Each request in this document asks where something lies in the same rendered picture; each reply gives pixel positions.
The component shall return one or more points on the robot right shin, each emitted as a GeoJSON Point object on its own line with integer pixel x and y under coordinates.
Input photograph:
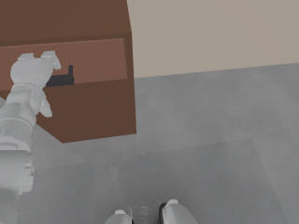
{"type": "Point", "coordinates": [172, 201]}

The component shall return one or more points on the robot left forearm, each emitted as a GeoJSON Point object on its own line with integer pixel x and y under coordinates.
{"type": "Point", "coordinates": [18, 116]}

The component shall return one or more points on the handle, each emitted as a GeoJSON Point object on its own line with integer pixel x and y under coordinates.
{"type": "Point", "coordinates": [62, 80]}

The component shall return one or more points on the robot left hand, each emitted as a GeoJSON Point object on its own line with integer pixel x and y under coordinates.
{"type": "Point", "coordinates": [36, 71]}

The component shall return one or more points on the drawer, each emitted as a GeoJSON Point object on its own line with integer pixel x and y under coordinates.
{"type": "Point", "coordinates": [92, 60]}

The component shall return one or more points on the right robot thigh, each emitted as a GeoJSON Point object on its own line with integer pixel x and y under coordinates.
{"type": "Point", "coordinates": [176, 213]}

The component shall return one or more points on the cabinet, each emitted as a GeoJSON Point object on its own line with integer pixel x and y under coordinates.
{"type": "Point", "coordinates": [87, 110]}

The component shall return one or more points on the robot left upper arm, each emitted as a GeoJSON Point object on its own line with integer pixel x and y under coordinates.
{"type": "Point", "coordinates": [17, 172]}

